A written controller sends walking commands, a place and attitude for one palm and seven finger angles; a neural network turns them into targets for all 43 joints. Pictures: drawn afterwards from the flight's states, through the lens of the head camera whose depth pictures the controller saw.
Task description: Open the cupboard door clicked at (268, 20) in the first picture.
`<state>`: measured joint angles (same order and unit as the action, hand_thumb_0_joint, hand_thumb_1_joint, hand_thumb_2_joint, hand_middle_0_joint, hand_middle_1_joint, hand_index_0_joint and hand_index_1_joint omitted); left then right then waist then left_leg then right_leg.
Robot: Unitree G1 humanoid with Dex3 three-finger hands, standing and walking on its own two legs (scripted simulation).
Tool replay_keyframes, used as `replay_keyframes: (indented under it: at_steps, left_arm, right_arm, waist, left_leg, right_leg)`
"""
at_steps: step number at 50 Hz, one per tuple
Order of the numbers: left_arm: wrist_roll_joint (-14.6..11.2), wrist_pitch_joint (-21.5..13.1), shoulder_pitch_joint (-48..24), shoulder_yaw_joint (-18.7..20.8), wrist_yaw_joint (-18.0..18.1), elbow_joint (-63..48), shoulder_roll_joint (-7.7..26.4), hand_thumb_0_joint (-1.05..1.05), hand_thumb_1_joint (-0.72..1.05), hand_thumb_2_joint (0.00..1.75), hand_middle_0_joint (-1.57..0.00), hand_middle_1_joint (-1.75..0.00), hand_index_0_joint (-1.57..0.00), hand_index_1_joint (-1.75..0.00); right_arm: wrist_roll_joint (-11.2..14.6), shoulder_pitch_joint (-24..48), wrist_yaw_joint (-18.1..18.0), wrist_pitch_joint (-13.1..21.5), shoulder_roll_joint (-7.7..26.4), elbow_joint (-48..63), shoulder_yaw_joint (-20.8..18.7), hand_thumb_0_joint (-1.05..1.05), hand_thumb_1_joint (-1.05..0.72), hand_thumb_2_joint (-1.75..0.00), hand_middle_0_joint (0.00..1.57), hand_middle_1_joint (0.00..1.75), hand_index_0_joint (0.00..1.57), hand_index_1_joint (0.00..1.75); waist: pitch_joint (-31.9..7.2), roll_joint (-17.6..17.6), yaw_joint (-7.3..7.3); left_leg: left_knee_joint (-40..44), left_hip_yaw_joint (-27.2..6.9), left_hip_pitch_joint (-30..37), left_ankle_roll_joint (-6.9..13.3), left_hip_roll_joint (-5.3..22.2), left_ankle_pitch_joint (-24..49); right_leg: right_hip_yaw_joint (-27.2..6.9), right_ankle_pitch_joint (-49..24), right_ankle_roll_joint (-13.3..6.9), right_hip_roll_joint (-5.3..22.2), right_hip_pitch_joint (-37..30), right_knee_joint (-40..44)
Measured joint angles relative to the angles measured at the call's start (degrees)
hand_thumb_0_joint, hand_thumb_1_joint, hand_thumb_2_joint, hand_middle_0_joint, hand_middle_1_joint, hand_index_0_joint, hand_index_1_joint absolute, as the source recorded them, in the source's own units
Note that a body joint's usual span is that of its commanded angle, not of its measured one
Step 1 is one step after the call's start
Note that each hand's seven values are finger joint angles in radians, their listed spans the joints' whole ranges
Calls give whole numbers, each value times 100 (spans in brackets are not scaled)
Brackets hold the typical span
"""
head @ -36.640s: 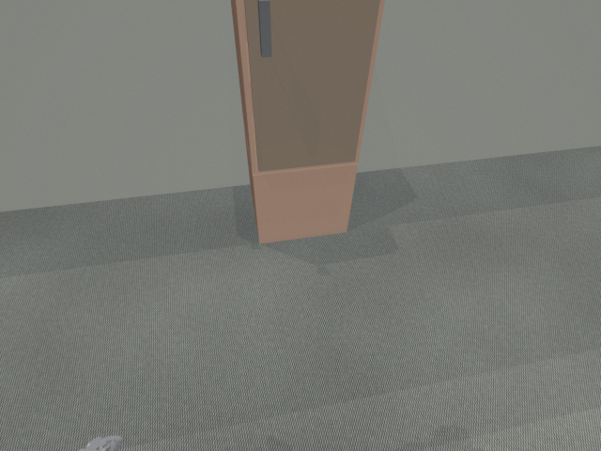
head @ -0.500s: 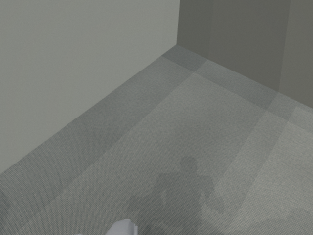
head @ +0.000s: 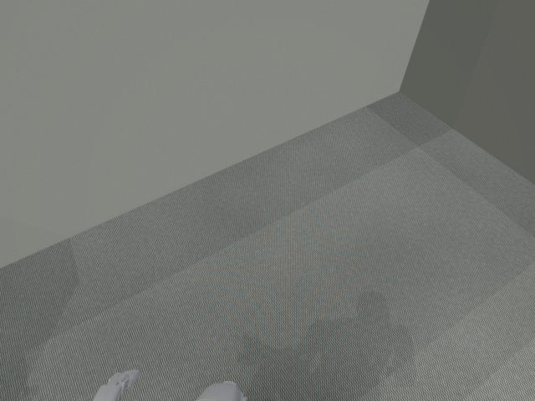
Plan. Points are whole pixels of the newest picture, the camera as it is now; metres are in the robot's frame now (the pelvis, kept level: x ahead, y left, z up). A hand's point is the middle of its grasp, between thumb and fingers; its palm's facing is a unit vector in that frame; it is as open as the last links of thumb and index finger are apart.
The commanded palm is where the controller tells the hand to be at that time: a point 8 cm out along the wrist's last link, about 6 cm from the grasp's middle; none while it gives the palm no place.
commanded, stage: turn to face it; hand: left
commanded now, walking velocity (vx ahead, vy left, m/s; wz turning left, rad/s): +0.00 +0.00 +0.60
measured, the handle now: out of the picture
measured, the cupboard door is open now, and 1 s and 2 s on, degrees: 50 50 50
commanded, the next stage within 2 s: none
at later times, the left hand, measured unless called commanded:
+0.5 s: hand out of the picture +0.02 +0.24 -0.16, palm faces +0.33 -0.91 -0.24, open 7.4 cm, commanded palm none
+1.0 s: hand out of the picture -0.06 +0.18 -0.18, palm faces +0.59 -0.78 -0.19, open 7.4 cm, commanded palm none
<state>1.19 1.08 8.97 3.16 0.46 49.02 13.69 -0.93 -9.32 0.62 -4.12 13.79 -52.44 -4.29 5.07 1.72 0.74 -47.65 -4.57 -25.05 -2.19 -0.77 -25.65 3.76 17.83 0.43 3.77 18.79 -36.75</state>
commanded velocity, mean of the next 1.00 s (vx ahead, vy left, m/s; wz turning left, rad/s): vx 0.00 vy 0.00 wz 0.60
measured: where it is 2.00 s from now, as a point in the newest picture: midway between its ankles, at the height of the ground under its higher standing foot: outside the picture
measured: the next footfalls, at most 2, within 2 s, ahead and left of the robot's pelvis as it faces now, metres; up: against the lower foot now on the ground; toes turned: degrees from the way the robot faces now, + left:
left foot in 0.30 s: +0.04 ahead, +0.13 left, +0.00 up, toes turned +17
right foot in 0.64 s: +0.11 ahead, -0.13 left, +0.00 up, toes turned +21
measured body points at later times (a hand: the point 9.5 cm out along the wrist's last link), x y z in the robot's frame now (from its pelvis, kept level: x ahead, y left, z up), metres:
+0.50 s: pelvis +0.00 +0.00 +0.01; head +0.04 +0.04 +0.46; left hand +0.00 +0.28 -0.14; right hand +0.17 -0.21 -0.12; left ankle +0.00 +0.12 -0.72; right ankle +0.04 -0.15 -0.66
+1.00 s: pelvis +0.01 -0.01 +0.00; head +0.04 +0.04 +0.44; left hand -0.09 +0.23 -0.16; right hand +0.25 -0.16 -0.13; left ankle -0.04 +0.09 -0.73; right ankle +0.07 -0.15 -0.71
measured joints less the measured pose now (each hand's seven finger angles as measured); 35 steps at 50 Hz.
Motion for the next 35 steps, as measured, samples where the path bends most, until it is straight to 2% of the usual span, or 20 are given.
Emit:
replay_keyframes:
  at_steps: [3, 5, 8, 12, 14, 15, 16, 17, 19, 22, 26, 29, 31, 32, 33, 35]
  left_arm:
    - [-10, 3, 103, -65, 32, 11, -140, 0, 91, 90, -20, -30, -20, -30]
    - [-11, -3, 173, -97, 43, 47, -191, 0, 90, 90, -20, -30, -20, -30]
    - [-3, -41, 248, -135, 39, 97, -237, 0, 90, 90, -20, -30, -20, -30]
    - [18, -68, 323, -140, 1, 168, -242, 0, 90, 90, -20, -30, -20, -30]
    - [-4, -49, 389, -110, -25, 210, -207, 0, 90, 90, -20, -30, -20, -30]
    - [-27, -18, 442, -89, -40, 218, -189, 0, 90, 90, -20, -30, -20, -30]
    - [-46, 46, 420, -61, -41, 259, -125, 0, 90, 90, -20, -30, -20, -30]
    - [-49, 132, 379, -34, -30, 296, -56, 0, 90, 90, -20, -30, -20, -30]
    - [-31, 254, 305, 26, -8, 356, 61, 1, 90, 90, -20, -30, -20, -30]
    - [-23, 293, 177, 93, -19, 372, 154, 1, 91, 90, -20, -30, -20, -30]
    - [-39, 247, 58, 106, -41, 256, 159, 1, 91, 90, -20, -30, -20, -30]
    - [-51, 202, -5, 89, -35, 171, 133, 1, 91, 90, -20, -30, -20, -30]
    - [-62, 142, -10, 75, -32, 109, 115, 0, 91, 90, -20, -30, -20, -30]
    - [-55, 94, 27, 62, -30, 53, 130, 0, 91, 90, -20, -30, -20, -30]
    - [-27, 37, 34, 64, -10, 36, 113, 0, 91, 90, -20, -30, -20, -30]
    - [-6, 18, 16, 4, 24, 48, -2, 0, 91, 90, -20, -30, -20, -30]
  right_arm:
    - [-17, 5, 49, -51, 87, -75, -61, 1, -90, -90, 20, 30, 21, 30]
    - [-4, 19, 70, -59, 79, -89, -63, 1, -90, -90, 20, 30, 20, 30]
    - [22, 58, 84, -41, 33, -81, -27, 1, -90, -90, 20, 30, 20, 30]
    - [45, 167, 97, 11, -11, -34, 32, 1, -91, -90, 20, 30, 20, 30]
    - [41, 209, 105, 68, -11, 31, 64, 1, -91, -90, 20, 30, 20, 30]
    - [28, 205, 108, 122, 12, 87, 71, 1, -90, -90, 20, 30, 20, 30]
    - [15, 236, 84, 174, -25, 109, 68, 1, -90, -90, 20, 30, 20, 30]
    - [5, 260, 62, 212, -68, 128, 85, 1, -90, -90, 20, 30, 20, 30]
    - [-14, 235, 17, 261, -145, 157, 129, 1, -90, -90, 20, 30, 20, 30]
    - [-24, 139, -59, 277, -206, 142, 161, 1, -90, -90, 20, 30, 20, 30]
    - [-41, 29, -75, 234, -194, 62, 161, 1, -90, -90, 20, 30, 21, 30]
    - [-57, -41, -54, 178, -167, 18, 126, 1, -90, -90, 20, 30, 21, 30]
    - [-48, -85, -41, 129, -145, -1, 91, 1, -90, -90, 20, 30, 21, 30]
    - [-28, -130, -33, 103, -143, 10, 72, 1, -90, -90, 21, 30, 21, 30]
    - [-6, -126, -26, 77, -121, -2, 41, 1, -90, -90, 21, 30, 21, 30]
    - [0, -94, -2, 12, -22, -42, -27, 1, -90, -90, 20, 30, 21, 30]
  waist:
    - [5, 3, 39]
    - [13, -91, 67]
    - [56, -270, 60]
    - [131, -428, -33]
    - [127, -460, -59]
    - [76, -422, -56]
    - [86, -486, -50]
    - [111, -540, -68]
    - [98, -584, -83]
    - [46, -532, -85]
    - [-10, -345, -70]
    - [-53, -197, -11]
    - [-86, -120, 19]
    - [-139, -145, 20]
    - [-138, -141, -6]
    - [-44, -21, 38]
  left_leg:
    - [-1470, 320, -412, -69, 46, -37]
    - [-1652, 523, -428, -149, 124, 29]
    - [-974, 764, -172, -218, 205, -4]
    - [348, 985, 322, -172, 217, 72]
    - [1141, 1046, 645, -100, 192, 589]
    - [1435, 974, 729, 136, 201, 1043]
    - [1305, 928, 629, 337, 142, 1093]
    - [1163, 890, 562, 423, 108, 995]
    - [1150, 788, 544, 428, 85, 874]
    - [1434, 582, 619, 336, 59, 1033]
    - [1713, 310, 684, 309, 38, 1244]
    - [1721, 92, 637, 236, 18, 1289]
    - [1608, -52, 547, 161, -13, 1258]
    - [1480, -98, 450, 119, -79, 1208]
    - [1183, -104, 307, 84, -115, 866]
    - [81, -7, -56, 50, -126, 103]
  right_leg:
    - [234, -5, -35, 123, -238, 288]
    - [359, -106, -25, 204, -394, 543]
    - [554, -187, -19, 329, -549, 761]
    - [833, -46, 55, 487, -566, 582]
    - [970, 141, 129, 569, -480, 262]
    - [1011, 268, 184, 588, -340, -43]
    - [841, 706, 283, 607, -130, -548]
    - [567, 1073, 339, 540, 110, -1139]
    - [185, 1211, 387, 364, 523, -2084]
    - [-99, 832, 434, 206, 840, -2542]
    - [-271, 697, 429, 83, 753, -1881]
    - [-303, 668, 388, -36, 433, -1017]
    - [-265, 382, 348, -126, 90, -257]
    - [-267, 274, 297, -110, -142, 290]
    - [-263, -34, 226, -95, -164, 443]
    - [-69, -75, 99, -47, -202, 317]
